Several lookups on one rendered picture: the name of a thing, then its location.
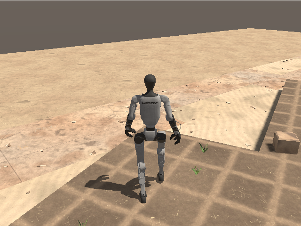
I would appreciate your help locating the robot right hand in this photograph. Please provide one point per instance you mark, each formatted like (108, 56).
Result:
(177, 137)

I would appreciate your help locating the left robot upper arm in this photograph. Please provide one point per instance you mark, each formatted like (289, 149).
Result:
(133, 105)

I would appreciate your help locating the robot left shin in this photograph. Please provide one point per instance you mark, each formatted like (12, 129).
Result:
(141, 177)

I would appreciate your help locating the robot left hand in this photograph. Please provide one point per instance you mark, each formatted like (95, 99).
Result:
(131, 130)

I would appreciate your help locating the robot right foot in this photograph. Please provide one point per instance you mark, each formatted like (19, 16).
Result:
(161, 177)

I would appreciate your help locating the right robot forearm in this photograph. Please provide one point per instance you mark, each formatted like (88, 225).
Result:
(174, 126)

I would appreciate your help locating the right robot upper arm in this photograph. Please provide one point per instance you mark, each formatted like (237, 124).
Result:
(167, 107)

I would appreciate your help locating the left robot forearm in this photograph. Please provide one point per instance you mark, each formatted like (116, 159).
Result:
(128, 123)

